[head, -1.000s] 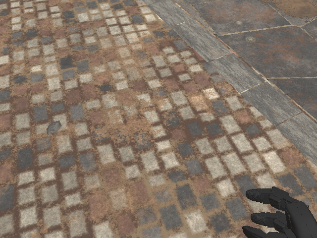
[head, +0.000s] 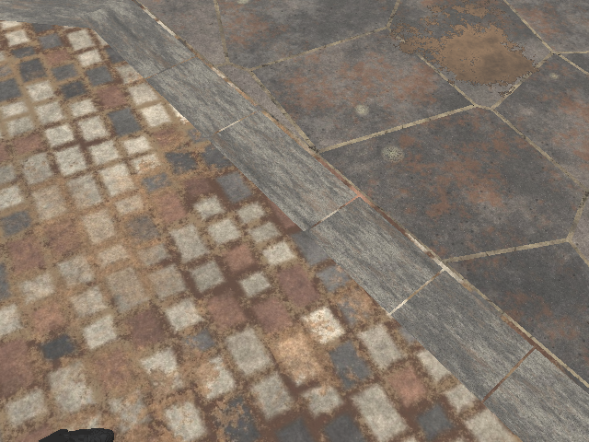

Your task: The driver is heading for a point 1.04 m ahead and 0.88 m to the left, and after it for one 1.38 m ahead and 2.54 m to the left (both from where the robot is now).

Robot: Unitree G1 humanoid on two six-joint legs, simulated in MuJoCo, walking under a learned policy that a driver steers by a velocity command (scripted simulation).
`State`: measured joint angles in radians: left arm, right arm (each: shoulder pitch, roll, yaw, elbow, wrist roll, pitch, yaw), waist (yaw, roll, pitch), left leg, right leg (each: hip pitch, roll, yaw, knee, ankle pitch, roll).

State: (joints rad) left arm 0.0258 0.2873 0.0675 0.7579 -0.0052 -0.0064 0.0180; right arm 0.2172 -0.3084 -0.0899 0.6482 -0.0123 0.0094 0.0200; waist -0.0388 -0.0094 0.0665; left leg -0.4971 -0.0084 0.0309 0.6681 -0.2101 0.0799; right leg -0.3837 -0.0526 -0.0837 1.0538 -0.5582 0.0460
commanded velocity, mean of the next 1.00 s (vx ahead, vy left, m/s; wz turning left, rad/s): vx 0.02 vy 0.00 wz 0.94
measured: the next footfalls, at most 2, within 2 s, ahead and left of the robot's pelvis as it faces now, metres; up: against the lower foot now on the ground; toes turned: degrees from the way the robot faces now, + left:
right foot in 0.42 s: +0.19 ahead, -0.11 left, +0.00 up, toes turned +34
left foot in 0.88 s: -0.01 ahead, +0.09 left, +0.00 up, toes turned +55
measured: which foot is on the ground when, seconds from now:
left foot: down 0.00-0.44, up 0.46-0.86, down 0.88-1.00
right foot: up 0.00-0.40, down 0.42-0.88, up 0.90-1.00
